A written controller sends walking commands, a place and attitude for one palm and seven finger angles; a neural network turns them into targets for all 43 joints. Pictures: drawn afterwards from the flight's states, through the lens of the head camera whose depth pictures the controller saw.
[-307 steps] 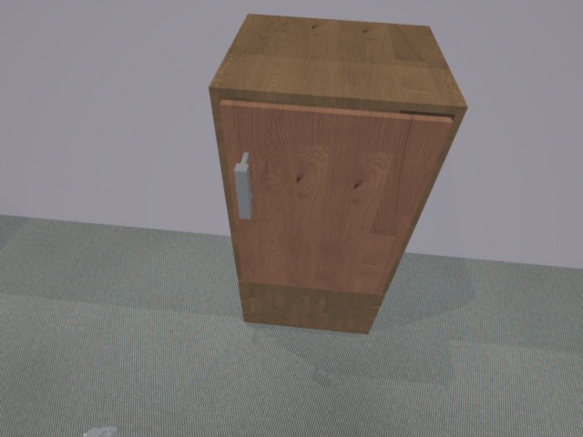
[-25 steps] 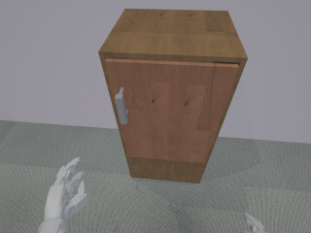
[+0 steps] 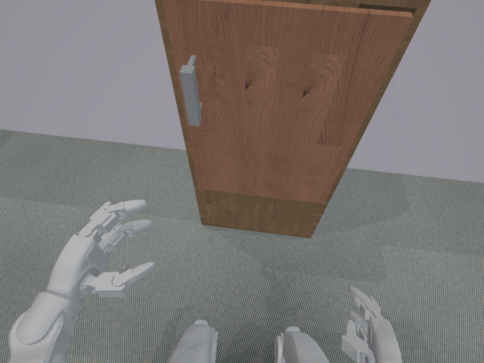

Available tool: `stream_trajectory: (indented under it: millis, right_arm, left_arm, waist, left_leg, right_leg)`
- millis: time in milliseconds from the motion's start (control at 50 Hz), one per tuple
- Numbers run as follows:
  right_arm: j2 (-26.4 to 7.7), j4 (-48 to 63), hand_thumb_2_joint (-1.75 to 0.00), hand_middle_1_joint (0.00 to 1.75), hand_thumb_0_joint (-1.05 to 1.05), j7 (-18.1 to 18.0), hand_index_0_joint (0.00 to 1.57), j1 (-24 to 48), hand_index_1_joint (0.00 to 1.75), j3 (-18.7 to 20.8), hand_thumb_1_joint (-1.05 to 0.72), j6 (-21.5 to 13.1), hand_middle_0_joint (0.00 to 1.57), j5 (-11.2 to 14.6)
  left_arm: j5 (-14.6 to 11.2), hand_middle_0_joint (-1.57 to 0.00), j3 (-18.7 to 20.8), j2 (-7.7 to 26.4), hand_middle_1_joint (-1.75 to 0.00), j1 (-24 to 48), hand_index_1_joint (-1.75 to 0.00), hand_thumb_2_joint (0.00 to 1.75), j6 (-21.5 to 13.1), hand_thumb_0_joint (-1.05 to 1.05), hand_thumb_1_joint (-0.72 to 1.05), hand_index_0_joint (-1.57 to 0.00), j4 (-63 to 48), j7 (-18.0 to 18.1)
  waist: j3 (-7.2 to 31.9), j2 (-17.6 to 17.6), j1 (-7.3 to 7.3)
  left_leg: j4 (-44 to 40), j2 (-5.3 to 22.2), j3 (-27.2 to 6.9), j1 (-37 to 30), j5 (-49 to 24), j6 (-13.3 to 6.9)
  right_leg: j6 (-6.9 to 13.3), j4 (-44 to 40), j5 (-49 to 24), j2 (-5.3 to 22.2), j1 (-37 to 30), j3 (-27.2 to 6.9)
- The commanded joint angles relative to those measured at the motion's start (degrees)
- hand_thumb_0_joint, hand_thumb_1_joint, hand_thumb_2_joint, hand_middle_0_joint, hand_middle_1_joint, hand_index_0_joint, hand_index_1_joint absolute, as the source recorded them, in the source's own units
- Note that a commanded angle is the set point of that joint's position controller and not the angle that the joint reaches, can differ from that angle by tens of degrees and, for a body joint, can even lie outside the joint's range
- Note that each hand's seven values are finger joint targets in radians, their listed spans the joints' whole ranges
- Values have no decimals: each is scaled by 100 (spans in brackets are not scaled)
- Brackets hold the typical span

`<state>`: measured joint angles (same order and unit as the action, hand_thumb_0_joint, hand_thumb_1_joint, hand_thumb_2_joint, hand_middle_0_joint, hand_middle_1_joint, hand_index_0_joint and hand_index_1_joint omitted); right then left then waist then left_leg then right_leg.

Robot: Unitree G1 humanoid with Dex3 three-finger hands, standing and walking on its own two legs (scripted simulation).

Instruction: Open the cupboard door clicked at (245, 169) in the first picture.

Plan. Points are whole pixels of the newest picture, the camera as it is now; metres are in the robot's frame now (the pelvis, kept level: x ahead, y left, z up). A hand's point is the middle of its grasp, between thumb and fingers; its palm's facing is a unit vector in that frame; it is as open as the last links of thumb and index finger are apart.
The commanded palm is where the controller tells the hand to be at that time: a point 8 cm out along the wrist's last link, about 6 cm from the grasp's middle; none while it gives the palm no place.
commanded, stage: raise the hand with hooked fingers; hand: left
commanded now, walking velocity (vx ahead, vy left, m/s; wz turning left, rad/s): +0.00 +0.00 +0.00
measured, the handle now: (194, 91) +0.62 +0.14 +0.07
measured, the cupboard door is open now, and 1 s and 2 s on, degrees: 0 0 0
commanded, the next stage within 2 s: move the hooked fingers beside the handle in 1.40 s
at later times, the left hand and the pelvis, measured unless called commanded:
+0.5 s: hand (67, 244) +0.27 +0.27 +0.07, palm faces -0.03 -1.00 -0.05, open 13.1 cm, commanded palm +0.25 +0.32 +0.07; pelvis +0.01 +0.03 +0.02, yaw +0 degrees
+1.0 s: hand (60, 209) +0.32 +0.29 +0.08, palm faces -0.08 -1.00 -0.03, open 13.9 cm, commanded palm +0.29 +0.34 +0.09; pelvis +0.03 +0.02 +0.03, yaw -1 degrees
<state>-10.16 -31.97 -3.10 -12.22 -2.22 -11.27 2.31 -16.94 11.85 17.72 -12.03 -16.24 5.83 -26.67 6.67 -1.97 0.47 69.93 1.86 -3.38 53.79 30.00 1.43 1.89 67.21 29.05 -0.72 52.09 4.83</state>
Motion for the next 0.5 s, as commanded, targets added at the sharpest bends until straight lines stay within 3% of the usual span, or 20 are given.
stream_trajectory:
  millis: [0,40,80,160,240,300,340,400,440,480]
  right_arm:
    - [-976,1226,-90,30,0,-135,20,414,30,508,-90,-304,20,36]
    - [-966,1135,-90,30,0,-139,20,394,30,489,-90,-340,20,-17]
    - [-1010,1017,-90,30,0,-101,20,207,30,505,-90,-419,20,-46]
    - [-1231,908,-90,30,0,-90,20,-57,30,491,-90,-559,20,-41]
    - [-1390,909,-90,30,0,-183,20,-175,30,499,-90,-663,20,40]
    - [-1408,923,-90,30,0,-232,20,-178,30,497,-90,-639,20,45]
    - [-1375,931,-90,30,0,-223,20,-151,30,484,-90,-617,20,17]
    - [-1325,939,-90,30,0,-154,20,-132,30,455,-90,-537,20,8]
    - [-1341,932,-90,30,0,-125,20,-167,30,432,-90,-505,20,-10]
    - [-1391,929,-90,30,0,-91,20,-229,30,440,-90,-466,20,8]
  left_arm:
    - [-486,-26,1297,948,-84,-468,-84,54,47,0,6,-26,-1067,450]
    - [-478,-26,1361,932,-87,-229,-87,52,-295,0,1,-26,-997,695]
    - [-341,-27,1193,859,-90,-25,-90,50,-735,0,-3,-27,-1000,790]
    - [-143,-27,540,699,-96,458,-96,46,-1166,0,-13,-27,-830,444]
    - [-247,-28,736,1156,-102,752,-102,42,-971,0,-22,-28,-727,32]
    - [-400,-29,1300,1574,-107,736,-107,39,-819,0,-29,-29,-852,3]
    - [-511,-29,1619,1760,-110,752,-110,37,-787,0,-34,-29,-953,94]
    - [-524,-29,1416,1383,-114,647,-114,34,-709,0,-41,-29,-809,211]
    - [-458,-30,1263,1295,-117,810,-117,32,-607,0,-45,-30,-570,180]
    - [-352,-30,1131,1278,-120,844,-120,30,-488,0,-50,-30,-344,62]
  waist:
    - [1519,353,-340]
    - [1138,498,-294]
    - [1028,163,-157]
    - [974,-65,146]
    - [1095,-233,150]
    - [1479,-220,-34]
    - [1557,-476,-187]
    - [1352,-561,-110]
    - [1099,-690,-14]
    - [1077,-574,67]
  left_leg:
    - [-1406,-270,220,-702,-1094,-282]
    - [-1439,-216,148,-571,-926,-256]
    - [-1470,-222,160,-643,-672,-252]
    - [-1491,-217,79,-821,-282,-291]
    - [-1610,-235,29,-958,-107,-318]
    - [-1731,-221,2,-1244,-596,-310]
    - [-1745,-224,-3,-1409,-1027,-263]
    - [-1819,-196,-26,-1597,-1295,-206]
    - [-1808,-186,-54,-1570,-1325,-190]
    - [-1805,-163,-41,-1601,-1388,-177]
  right_leg:
    - [-148,-1705,-172,68,-1621,-541]
    - [-90,-1639,128,-2,-1324,-439]
    - [-83,-1559,315,6,-961,-395]
    - [-48,-1381,309,-35,-470,-283]
    - [-30,-1484,306,-30,-599,-335]
    - [-27,-1467,-121,-52,-1003,-243]
    - [29,-1372,-466,-98,-1157,-172]
    - [2,-1378,-746,-116,-1053,-56]
    - [29,-1367,-802,-154,-908,-33]
    - [-3,-1417,-902,-146,-887,-27]
